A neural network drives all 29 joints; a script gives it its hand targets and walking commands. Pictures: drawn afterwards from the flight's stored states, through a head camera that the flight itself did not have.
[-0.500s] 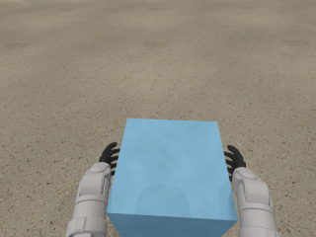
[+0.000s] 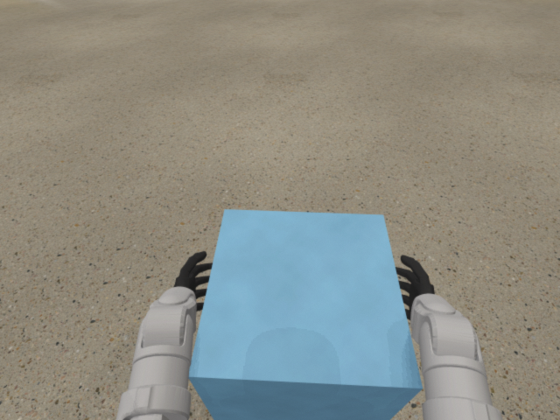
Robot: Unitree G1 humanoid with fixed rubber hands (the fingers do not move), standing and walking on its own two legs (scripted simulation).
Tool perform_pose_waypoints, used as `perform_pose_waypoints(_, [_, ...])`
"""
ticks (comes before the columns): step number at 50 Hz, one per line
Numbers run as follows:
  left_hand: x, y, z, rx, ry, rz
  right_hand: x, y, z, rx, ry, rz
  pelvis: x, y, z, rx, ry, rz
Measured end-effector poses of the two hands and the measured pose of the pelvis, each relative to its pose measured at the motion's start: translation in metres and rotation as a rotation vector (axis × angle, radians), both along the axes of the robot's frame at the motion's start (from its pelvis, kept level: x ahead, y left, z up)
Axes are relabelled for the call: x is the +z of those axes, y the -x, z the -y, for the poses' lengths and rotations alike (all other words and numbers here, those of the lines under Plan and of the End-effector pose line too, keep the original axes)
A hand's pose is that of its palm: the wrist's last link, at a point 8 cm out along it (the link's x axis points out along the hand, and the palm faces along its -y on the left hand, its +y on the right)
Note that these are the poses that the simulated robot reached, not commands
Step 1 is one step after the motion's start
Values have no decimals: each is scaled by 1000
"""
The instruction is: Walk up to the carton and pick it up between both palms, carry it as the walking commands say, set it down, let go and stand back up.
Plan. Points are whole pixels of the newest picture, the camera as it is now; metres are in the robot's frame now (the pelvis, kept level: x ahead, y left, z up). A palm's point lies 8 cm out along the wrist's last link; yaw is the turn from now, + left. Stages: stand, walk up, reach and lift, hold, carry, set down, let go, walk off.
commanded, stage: reach and lift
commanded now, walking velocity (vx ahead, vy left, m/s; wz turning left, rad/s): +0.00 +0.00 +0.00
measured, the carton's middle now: (299, 319) +0.29 +0.01 -0.03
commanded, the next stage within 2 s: hold in 0.30 s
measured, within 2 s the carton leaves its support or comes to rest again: neither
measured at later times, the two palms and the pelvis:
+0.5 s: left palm (190, 308) +0.27 +0.18 +0.03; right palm (430, 316) +0.27 -0.18 +0.03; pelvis +0.00 -0.01 +0.00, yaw +0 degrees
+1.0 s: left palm (186, 308) +0.27 +0.18 +0.03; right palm (426, 315) +0.27 -0.17 +0.03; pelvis -0.01 +0.00 +0.00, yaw +0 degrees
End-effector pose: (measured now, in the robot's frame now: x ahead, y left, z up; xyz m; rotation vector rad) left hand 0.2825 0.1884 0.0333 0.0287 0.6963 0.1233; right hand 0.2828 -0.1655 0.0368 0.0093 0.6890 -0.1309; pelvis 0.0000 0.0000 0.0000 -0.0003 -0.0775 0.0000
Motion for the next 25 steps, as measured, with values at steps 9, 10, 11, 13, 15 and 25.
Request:
perform_pose_waypoints(9, [-4, 4, 8, -2, 5, -6, -4, 7, 8, -13, -4, -5, 1, -5, 1, -6, -2, -2])
perform_pose_waypoints(10, [-4, 5, 8, -2, 5, -5, -4, 8, 8, -12, -4, -5, 1, -5, 1, -6, -2, -2])
perform_pose_waypoints(11, [-4, 5, 9, -1, 5, -5, -4, 9, 9, -12, -4, -4, 1, -5, 1, -6, -2, -2])
perform_pose_waypoints(13, [-3, 7, 9, 1, 5, -4, -4, 10, 9, -11, -5, -3, 1, -5, 2, -5, -3, -1])
perform_pose_waypoints(15, [-3, 8, 10, 4, 5, -3, -4, 10, 10, -10, -6, -2, 1, -5, 3, -4, -3, 0])
perform_pose_waypoints(25, [-2, 17, 11, 15, 2, -1, -4, 16, 11, -2, -11, 0, 1, -1, 6, 2, -3, 7])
